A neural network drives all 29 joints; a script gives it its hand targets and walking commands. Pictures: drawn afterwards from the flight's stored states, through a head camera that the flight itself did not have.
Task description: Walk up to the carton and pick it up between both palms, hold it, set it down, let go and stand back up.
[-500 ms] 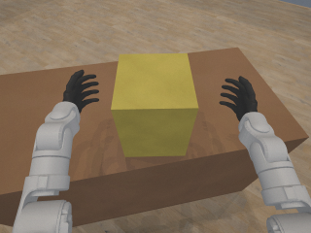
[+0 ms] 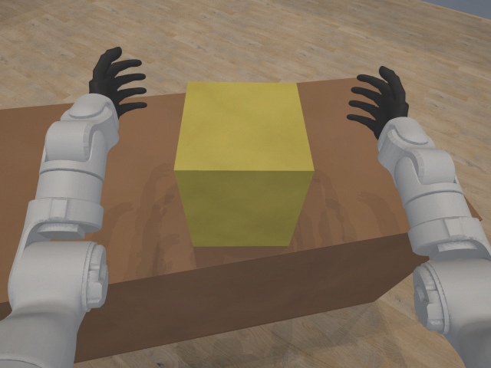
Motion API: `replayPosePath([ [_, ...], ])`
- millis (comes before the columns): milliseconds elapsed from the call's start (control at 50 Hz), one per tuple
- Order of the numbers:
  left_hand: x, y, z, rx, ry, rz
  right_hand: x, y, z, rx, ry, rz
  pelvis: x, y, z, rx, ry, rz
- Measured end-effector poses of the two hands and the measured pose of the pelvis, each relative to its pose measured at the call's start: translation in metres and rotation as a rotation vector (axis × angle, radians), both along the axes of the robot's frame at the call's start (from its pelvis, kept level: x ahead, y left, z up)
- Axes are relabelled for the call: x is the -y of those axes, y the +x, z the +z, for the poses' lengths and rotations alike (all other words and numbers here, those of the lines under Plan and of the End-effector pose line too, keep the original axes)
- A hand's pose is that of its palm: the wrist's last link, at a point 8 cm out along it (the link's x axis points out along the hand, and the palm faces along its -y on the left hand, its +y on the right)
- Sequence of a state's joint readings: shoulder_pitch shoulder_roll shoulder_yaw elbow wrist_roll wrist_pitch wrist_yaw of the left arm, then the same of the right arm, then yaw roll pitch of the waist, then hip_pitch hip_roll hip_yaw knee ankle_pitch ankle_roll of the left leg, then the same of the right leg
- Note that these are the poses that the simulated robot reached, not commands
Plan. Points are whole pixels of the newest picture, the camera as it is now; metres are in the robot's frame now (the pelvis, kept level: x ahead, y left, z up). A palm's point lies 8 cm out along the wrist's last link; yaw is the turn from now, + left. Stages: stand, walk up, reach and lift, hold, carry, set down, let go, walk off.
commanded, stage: reach and lift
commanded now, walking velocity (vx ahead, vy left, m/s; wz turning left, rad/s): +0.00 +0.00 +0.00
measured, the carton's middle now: (241, 169) +0.46 +0.02 +0.01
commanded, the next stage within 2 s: none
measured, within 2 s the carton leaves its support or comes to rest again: neither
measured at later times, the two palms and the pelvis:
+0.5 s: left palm (132, 141) +0.45 +0.20 +0.10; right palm (361, 150) +0.43 -0.18 +0.10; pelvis +0.01 +0.00 +0.00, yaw +1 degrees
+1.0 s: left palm (149, 156) +0.45 +0.18 +0.07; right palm (355, 164) +0.42 -0.18 +0.07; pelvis +0.00 +0.00 -0.02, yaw +0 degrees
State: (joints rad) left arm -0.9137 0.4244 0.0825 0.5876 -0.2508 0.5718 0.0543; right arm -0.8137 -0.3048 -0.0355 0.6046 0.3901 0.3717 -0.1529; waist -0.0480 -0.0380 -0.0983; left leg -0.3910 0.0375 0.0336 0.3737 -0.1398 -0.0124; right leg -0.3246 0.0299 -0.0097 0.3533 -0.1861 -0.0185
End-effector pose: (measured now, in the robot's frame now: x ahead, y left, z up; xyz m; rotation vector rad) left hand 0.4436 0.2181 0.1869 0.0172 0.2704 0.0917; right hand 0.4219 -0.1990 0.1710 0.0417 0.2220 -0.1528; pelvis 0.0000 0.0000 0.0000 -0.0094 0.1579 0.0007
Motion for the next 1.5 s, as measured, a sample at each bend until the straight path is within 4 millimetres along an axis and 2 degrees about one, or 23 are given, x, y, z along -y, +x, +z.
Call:
replayPosePath([
  [140,0.009,0.016,0.01,-0.009,0.001,-0.012,0.0,0.015,0.002,-0.022,-0.004,0.0,0.002,0.001,-0.001,-0.022,-0.002,0.004],
  [260,0.011,0.024,0.002,0.001,-0.003,-0.016,0.0,0.018,0.0,-0.001,-0.033,-0.014,0.003,0.004,-0.001,-0.027,0.0,-0.001],
  [340,0.009,0.023,-0.02,-0.025,-0.001,-0.016,-0.004,0.015,-0.014,-0.021,-0.055,-0.01,0.004,0.006,0.0,-0.017,0.001,-0.002],
  [520,0.015,0.005,-0.094,-0.086,0.011,-0.019,-0.018,0.006,-0.079,-0.088,-0.023,-0.028,0.001,0.005,-0.003,-0.062,-0.005,0.013],
  [640,0.022,0.0,-0.12,-0.071,0.006,-0.006,-0.026,0.002,-0.105,-0.078,-0.023,-0.035,-0.001,0.002,-0.006,-0.112,-0.008,0.015],
  [780,0.025,0.0,-0.128,-0.04,0.005,0.009,-0.024,0.0,-0.116,-0.058,-0.046,-0.039,-0.002,0.0,-0.011,-0.157,-0.008,0.009],
  [1020,0.035,0.004,-0.12,0.008,0.014,-0.013,-0.018,0.002,-0.102,-0.03,-0.056,-0.028,0.0,-0.004,-0.018,-0.181,-0.002,0.002],
  [1120,0.041,0.004,-0.123,0.008,0.011,-0.028,-0.026,0.004,-0.103,-0.035,-0.046,-0.01,0.001,-0.007,-0.02,-0.187,-0.003,0.001],
  [1260,0.052,0.005,-0.131,0.017,0.0,-0.031,-0.046,0.006,-0.114,-0.043,-0.021,0.012,0.003,-0.011,-0.023,-0.214,-0.007,0.008],
  [1360,0.053,0.007,-0.135,0.014,-0.005,-0.022,-0.057,0.008,-0.125,-0.061,-0.014,0.006,0.003,-0.011,-0.022,-0.218,-0.008,0.01],
  [1500,0.056,0.008,-0.136,0.026,0.011,-0.014,-0.069,0.006,-0.127,-0.03,-0.023,-0.007,0.002,-0.008,-0.018,-0.205,-0.012,0.018],
])
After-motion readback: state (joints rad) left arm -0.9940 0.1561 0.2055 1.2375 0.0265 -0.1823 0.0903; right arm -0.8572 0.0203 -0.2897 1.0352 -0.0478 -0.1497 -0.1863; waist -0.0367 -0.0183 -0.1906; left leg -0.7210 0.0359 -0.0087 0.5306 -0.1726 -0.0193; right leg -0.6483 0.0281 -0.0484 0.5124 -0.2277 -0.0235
